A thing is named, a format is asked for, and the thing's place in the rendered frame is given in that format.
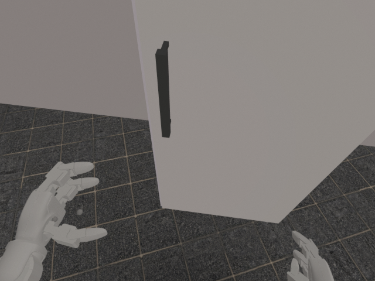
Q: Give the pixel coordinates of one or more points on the left robot hand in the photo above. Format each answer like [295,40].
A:
[35,222]

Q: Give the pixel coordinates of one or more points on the robot left forearm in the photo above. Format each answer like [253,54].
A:
[22,261]

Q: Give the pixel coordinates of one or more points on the handle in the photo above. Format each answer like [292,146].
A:
[163,88]

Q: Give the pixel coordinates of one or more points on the fridge door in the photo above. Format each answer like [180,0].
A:
[267,98]

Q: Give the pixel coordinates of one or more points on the right robot hand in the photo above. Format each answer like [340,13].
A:
[313,266]

